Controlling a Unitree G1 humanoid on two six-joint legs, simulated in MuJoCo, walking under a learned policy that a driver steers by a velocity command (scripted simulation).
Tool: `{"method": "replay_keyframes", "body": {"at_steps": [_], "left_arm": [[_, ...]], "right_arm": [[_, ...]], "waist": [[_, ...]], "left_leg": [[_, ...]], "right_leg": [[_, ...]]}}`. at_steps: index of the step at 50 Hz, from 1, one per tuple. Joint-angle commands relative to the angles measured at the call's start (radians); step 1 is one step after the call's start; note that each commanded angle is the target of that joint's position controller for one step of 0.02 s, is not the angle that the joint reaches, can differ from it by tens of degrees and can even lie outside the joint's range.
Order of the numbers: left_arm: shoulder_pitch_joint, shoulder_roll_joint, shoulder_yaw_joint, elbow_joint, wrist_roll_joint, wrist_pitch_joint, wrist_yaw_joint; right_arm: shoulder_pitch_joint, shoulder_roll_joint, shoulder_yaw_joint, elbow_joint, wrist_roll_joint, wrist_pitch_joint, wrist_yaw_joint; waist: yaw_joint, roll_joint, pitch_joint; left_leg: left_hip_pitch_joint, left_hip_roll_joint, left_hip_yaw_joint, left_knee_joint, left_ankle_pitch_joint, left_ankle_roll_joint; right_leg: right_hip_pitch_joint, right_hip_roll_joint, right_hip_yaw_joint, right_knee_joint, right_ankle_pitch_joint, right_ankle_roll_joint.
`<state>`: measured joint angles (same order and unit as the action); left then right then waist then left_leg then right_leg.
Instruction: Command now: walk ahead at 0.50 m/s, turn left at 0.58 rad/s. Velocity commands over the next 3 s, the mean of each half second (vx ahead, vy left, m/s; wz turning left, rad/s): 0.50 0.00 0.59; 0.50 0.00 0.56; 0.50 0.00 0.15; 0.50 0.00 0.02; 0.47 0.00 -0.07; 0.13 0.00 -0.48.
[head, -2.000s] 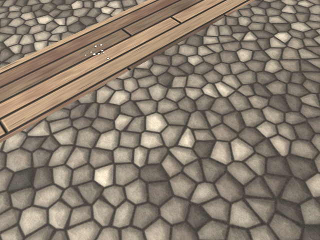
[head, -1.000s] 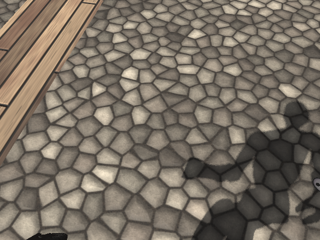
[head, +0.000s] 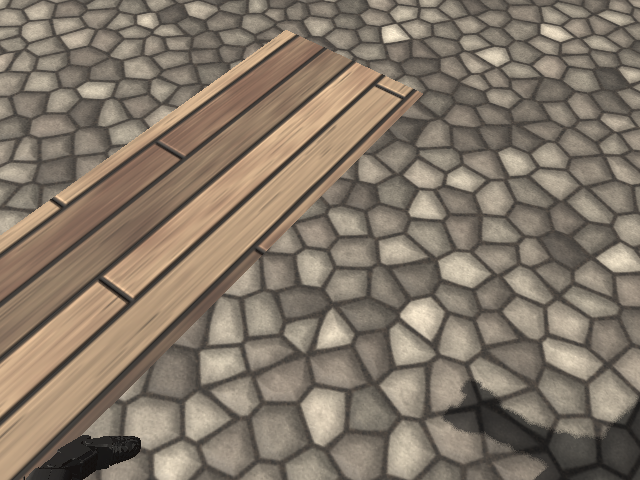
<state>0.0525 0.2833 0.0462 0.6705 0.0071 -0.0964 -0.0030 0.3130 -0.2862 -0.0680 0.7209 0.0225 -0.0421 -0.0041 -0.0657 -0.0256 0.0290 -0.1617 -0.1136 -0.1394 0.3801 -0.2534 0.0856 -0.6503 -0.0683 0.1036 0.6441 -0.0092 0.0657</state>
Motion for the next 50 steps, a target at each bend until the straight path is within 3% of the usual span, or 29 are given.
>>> {"method": "replay_keyframes", "body": {"at_steps": [1,4,5,6,7,8,9,10,11,12,14,16,19,23,27,30,31,32,33,34,35,36,37,38,39,42,44,47,50], "left_arm": [[-0.099,0.082,0.019,-0.085,-0.013,-0.023,-0.012],[-0.054,0.12,0.04,-0.079,-0.018,-0.039,-0.019],[0.018,0.132,0.051,-0.061,-0.016,-0.044,-0.016],[0.123,0.166,0.066,-0.046,-0.002,-0.05,-0.01],[0.28,0.225,0.08,-0.034,0.009,-0.048,0.0],[0.331,0.282,0.094,0.008,0.014,-0.034,-0.011],[0.293,0.173,0.072,-0.018,-0.007,-0.029,-0.013],[0.257,0.122,0.057,-0.024,-0.01,-0.021,-0.005],[0.215,0.111,0.048,-0.026,0.0,-0.015,-0.004],[0.19,0.093,0.042,-0.017,0.003,-0.011,-0.003],[0.176,0.079,0.038,-0.003,0.005,-0.016,0.001],[0.182,0.098,0.044,0.019,-0.002,-0.022,0.001],[0.191,0.135,0.056,0.047,0.001,-0.021,0.004],[0.202,0.161,0.06,0.075,-0.005,-0.006,0.009],[0.248,0.196,0.07,0.108,-0.024,0.012,0.009],[0.241,0.239,0.083,0.112,-0.039,0.03,0.016],[0.23,0.247,0.085,0.11,-0.044,0.038,0.02],[0.233,0.221,0.074,0.105,-0.041,0.039,0.024],[0.273,0.123,0.042,0.071,0.003,0.031,0.021],[0.291,0.073,0.014,0.019,0.003,-0.002,0.01],[0.178,0.17,0.036,0.002,-0.032,-0.028,-0.004],[0.13,0.168,0.032,-0.017,-0.049,-0.043,-0.009],[0.129,0.153,0.029,-0.007,-0.029,-0.047,-0.001],[0.14,0.164,0.036,0.002,-0.006,-0.041,0.005],[0.16,0.166,0.04,0.007,0.0,-0.029,0.003],[0.151,0.13,0.032,0.008,0.012,-0.003,0.005],[0.076,0.103,0.02,-0.013,0.014,0.001,0.005],[-0.022,0.068,0.002,-0.024,0.005,-0.006,-0.009],[-0.092,0.081,0.003,-0.042,-0.01,-0.016,-0.025]], "right_arm": [[0.038,-0.165,-0.046,-0.047,0.007,-0.001,-0.01],[0.027,-0.159,-0.047,-0.051,0.003,0.006,-0.014],[0.007,-0.144,-0.042,-0.06,0.002,0.007,-0.013],[-0.003,-0.103,-0.028,-0.073,-0.003,0.003,-0.01],[0.014,-0.044,-0.005,-0.096,-0.024,-0.001,-0.009],[0.155,-0.02,0.005,-0.125,0.014,-0.01,-0.008],[0.13,-0.133,-0.015,-0.089,0.022,-0.007,-0.011],[0.017,-0.173,-0.028,-0.104,0.012,0.0,-0.009],[-0.031,-0.158,-0.027,-0.115,0.0,0.004,-0.009],[-0.061,-0.144,-0.03,-0.128,-0.007,0.004,-0.005],[-0.044,-0.106,-0.027,-0.133,0.008,0.012,0.007],[-0.063,-0.076,-0.019,-0.145,0.006,0.021,0.009],[-0.113,-0.062,-0.011,-0.161,-0.001,0.023,0.013],[-0.219,-0.042,0.0,-0.176,0.001,0.009,0.036],[-0.31,-0.043,0.001,-0.213,0.006,0.007,0.059],[-0.249,-0.093,-0.025,-0.217,-0.004,0.015,0.064],[-0.133,-0.128,-0.047,-0.19,-0.004,0.019,0.06],[0.042,-0.186,-0.081,-0.143,0.0,0.025,0.046],[0.139,-0.283,-0.105,-0.121,0.007,0.033,0.023],[0.095,-0.326,-0.098,-0.161,0.005,0.016,0.03],[0.095,-0.234,-0.072,-0.162,0.0,0.001,0.04],[0.066,-0.197,-0.059,-0.15,-0.004,-0.01,0.04],[0.001,-0.175,-0.051,-0.153,-0.004,-0.014,0.039],[-0.054,-0.145,-0.041,-0.162,-0.01,-0.017,0.036],[-0.085,-0.137,-0.035,-0.174,-0.019,-0.017,0.031],[-0.079,-0.149,-0.038,-0.155,-0.015,-0.024,0.014],[-0.051,-0.166,-0.043,-0.136,-0.012,-0.021,0.0],[-0.014,-0.157,-0.038,-0.108,-0.007,-0.017,-0.008],[0.049,-0.162,-0.036,-0.067,-0.003,-0.018,-0.006]], "waist": [[-0.013,0.122,-0.05],[0.026,0.16,-0.053],[0.07,0.166,-0.074],[0.123,0.144,-0.158],[0.173,0.007,-0.303],[0.093,-0.359,-0.371],[0.125,-0.198,-0.27],[0.152,-0.104,-0.154],[0.134,-0.036,-0.095],[0.118,-0.035,-0.047],[0.089,-0.085,-0.032],[0.084,-0.076,-0.018],[0.091,-0.045,-0.013],[0.129,-0.035,0.011],[0.152,-0.039,0.044],[0.087,-0.078,-0.012],[0.015,-0.074,-0.075],[-0.073,-0.042,-0.163],[-0.064,0.164,-0.244],[0.005,0.301,-0.406],[-0.059,0.161,-0.365],[-0.04,0.137,-0.229],[0.012,0.045,-0.148],[0.05,0.054,-0.112],[0.078,0.076,-0.097],[0.091,0.07,-0.076],[0.068,0.07,-0.05],[0.019,0.098,-0.038],[-0.018,0.108,-0.016]], "left_leg": [[-0.052,0.212,-0.188,-0.052,0.201,0.126],[0.018,0.243,-0.282,0.034,0.186,0.101],[0.009,0.221,-0.28,0.09,0.219,0.081],[-0.041,0.172,-0.236,0.238,0.239,0.047],[-0.179,0.095,-0.13,0.527,0.023,0.004],[-0.532,0.006,-0.038,0.812,-0.368,-0.046],[-0.635,0.09,-0.061,0.924,-0.304,-0.062],[-0.654,0.12,-0.029,0.945,-0.206,-0.069],[-0.618,0.151,-0.005,0.925,-0.138,-0.075],[-0.603,0.177,-0.004,0.881,-0.096,-0.078],[-0.542,0.21,0.017,0.832,-0.062,-0.08],[-0.559,0.222,0.034,0.783,-0.042,-0.091],[-0.598,0.234,0.041,0.667,0.056,-0.109],[-0.545,0.219,0.1,0.436,0.247,-0.096],[-0.51,0.195,0.16,0.298,0.218,-0.057],[-0.362,0.113,0.233,0.258,0.07,0.006],[-0.21,0.068,0.257,0.217,0.073,0.038],[0.061,0.04,0.236,0.169,0.135,0.078],[0.383,0.253,-0.114,0.162,0.136,0.17],[0.566,0.445,-0.683,-0.019,-0.07,0.349],[0.538,0.432,-0.629,-0.081,-0.125,0.295],[0.407,0.398,-0.488,-0.085,-0.076,0.259],[0.25,0.353,-0.383,-0.087,0.027,0.226],[0.138,0.32,-0.307,-0.097,0.14,0.21],[0.061,0.299,-0.274,-0.119,0.202,0.208],[-0.051,0.268,-0.194,-0.145,0.338,0.219],[-0.081,0.238,-0.15,-0.145,0.337,0.199],[-0.1,0.199,-0.087,-0.136,0.247,0.147],[-0.056,0.237,-0.125,-0.117,0.177,0.138]], "right_leg": [[0.159,0.075,-0.045,-0.113,0.06,-0.004],[0.22,0.079,-0.03,-0.167,-0.048,-0.047],[0.319,0.08,-0.046,-0.21,-0.041,-0.073],[0.506,0.015,-0.002,-0.201,-0.044,-0.117],[0.768,-0.17,0.191,-0.191,-0.093,-0.18],[0.998,-0.361,0.679,-0.303,-0.35,-0.338],[0.934,-0.346,0.676,-0.343,-0.553,-0.311],[0.818,-0.3,0.497,-0.347,-0.509,-0.266],[0.702,-0.256,0.375,-0.362,-0.372,-0.246],[0.624,-0.22,0.288,-0.383,-0.271,-0.243],[0.546,-0.181,0.163,-0.429,-0.179,-0.236],[0.528,-0.187,0.087,-0.462,-0.103,-0.255],[0.561,-0.202,-0.005,-0.482,0.005,-0.268],[0.589,-0.171,-0.153,-0.478,0.071,-0.229],[0.673,-0.203,-0.215,-0.452,0.132,-0.203],[0.733,-0.211,-0.274,-0.276,0.565,-0.173],[0.713,-0.193,-0.302,-0.114,0.681,-0.156],[0.582,-0.157,-0.325,0.116,0.616,-0.121],[0.233,-0.072,-0.325,0.468,-0.014,-0.07],[-0.055,0.11,-0.116,0.738,-0.595,-0.04],[-0.165,0.051,0.003,0.773,-0.53,-0.055],[-0.188,0.017,-0.017,0.716,-0.446,-0.074],[-0.135,-0.024,-0.018,0.623,-0.376,-0.073],[-0.065,-0.049,-0.015,0.544,-0.335,-0.065],[-0.009,-0.06,-0.013,0.516,-0.308,-0.057],[0.031,-0.045,-0.041,0.4,-0.248,-0.013],[0.023,-0.026,-0.049,0.264,-0.129,0.008],[0.101,0.01,-0.065,0.028,0.082,0.009],[0.133,0.027,-0.06,-0.068,0.138,-0.011]]}}
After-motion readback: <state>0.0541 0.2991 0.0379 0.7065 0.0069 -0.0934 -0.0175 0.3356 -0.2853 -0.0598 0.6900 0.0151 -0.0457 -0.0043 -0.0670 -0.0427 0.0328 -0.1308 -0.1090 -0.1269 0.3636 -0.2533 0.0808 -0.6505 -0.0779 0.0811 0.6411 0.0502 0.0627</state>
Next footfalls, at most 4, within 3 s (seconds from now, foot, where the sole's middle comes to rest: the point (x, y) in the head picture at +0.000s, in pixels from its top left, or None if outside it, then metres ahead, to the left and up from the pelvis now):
0.12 right None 0.26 -0.14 -0.78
0.64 left None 0.46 0.19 -0.78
1.14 right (232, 327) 0.81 0.16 -0.78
1.64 left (75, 303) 0.89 0.53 -0.78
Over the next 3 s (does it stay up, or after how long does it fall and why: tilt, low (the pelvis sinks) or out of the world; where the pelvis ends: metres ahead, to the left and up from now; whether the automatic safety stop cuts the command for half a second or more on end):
stays up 1.28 0.67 -0.01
